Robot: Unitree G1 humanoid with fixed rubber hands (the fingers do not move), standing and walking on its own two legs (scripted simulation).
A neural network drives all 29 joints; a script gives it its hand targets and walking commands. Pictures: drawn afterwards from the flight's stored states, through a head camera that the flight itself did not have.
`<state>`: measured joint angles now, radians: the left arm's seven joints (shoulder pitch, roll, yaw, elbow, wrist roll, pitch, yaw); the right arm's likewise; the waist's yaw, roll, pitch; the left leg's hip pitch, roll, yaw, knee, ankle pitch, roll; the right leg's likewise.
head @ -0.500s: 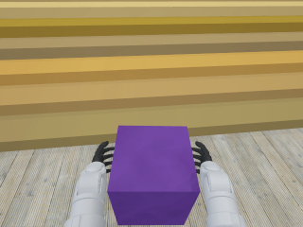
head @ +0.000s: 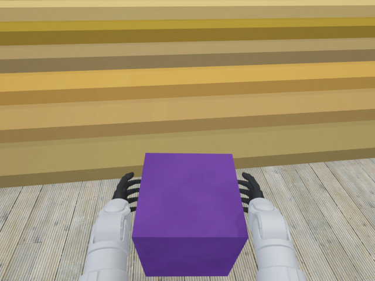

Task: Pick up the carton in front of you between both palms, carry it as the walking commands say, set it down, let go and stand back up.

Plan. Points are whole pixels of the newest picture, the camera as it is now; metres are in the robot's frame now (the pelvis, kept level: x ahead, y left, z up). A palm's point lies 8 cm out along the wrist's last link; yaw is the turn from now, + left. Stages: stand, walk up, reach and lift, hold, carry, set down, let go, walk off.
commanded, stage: reach and lift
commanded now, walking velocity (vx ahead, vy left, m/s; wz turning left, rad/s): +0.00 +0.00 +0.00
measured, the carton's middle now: (188, 216) +0.30 +0.00 -0.05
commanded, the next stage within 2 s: hold in 0.32 s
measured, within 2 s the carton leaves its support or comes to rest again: neither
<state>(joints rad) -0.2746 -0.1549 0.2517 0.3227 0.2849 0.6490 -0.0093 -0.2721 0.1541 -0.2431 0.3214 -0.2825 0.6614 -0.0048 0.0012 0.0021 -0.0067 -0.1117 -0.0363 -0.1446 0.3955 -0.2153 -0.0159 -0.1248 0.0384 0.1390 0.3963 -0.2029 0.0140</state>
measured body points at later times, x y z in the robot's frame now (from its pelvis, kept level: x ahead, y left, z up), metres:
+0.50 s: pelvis +0.00 +0.00 +0.00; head -0.05 +0.00 +0.45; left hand +0.30 +0.15 +0.05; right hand +0.30 -0.15 +0.04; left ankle +0.01 +0.13 -0.74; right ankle +0.01 -0.13 -0.74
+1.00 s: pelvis -0.01 +0.00 +0.00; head -0.05 +0.00 +0.45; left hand +0.30 +0.15 +0.04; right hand +0.30 -0.15 +0.04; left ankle +0.01 +0.13 -0.74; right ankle +0.01 -0.13 -0.74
